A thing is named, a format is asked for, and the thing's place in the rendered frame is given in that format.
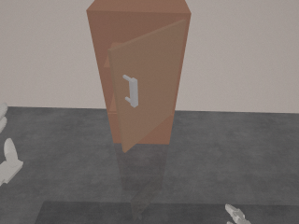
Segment right robot hand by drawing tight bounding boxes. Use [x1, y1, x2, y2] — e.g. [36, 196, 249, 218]
[225, 203, 250, 224]

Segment left robot hand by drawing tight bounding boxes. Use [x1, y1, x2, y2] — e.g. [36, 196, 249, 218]
[0, 103, 23, 186]

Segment handle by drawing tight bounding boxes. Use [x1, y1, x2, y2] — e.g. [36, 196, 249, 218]
[122, 75, 138, 107]

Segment cupboard door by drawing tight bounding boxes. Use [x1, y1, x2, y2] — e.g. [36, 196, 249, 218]
[107, 20, 186, 153]

